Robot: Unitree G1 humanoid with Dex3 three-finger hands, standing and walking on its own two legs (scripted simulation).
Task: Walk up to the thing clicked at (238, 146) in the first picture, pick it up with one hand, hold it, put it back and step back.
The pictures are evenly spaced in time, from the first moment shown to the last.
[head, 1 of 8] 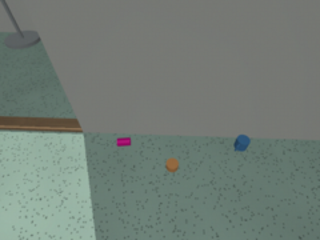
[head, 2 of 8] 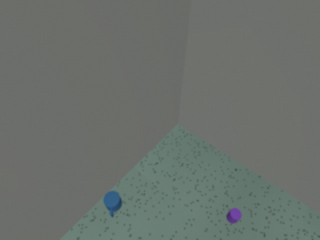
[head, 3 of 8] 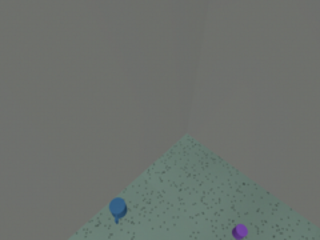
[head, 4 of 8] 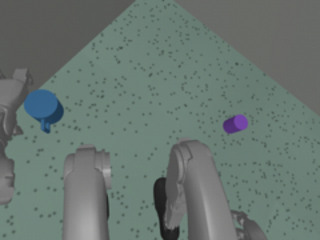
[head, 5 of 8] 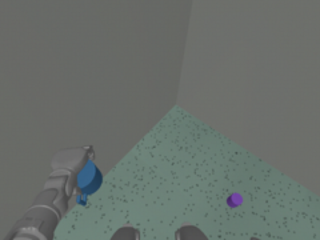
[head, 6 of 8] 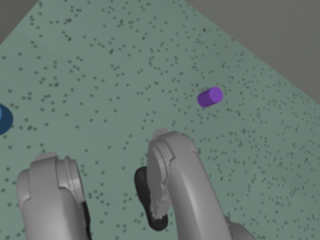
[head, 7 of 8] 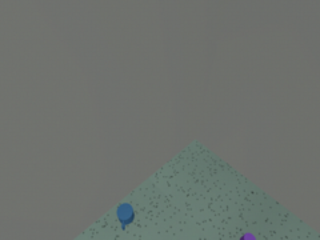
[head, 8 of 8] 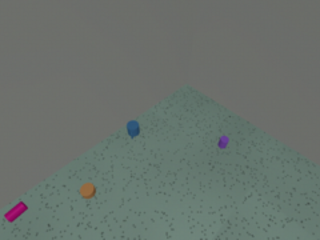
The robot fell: no
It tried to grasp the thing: yes
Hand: left
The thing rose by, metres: 0.62
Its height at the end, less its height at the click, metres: +0.00
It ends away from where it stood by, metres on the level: 0.02
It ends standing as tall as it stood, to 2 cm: yes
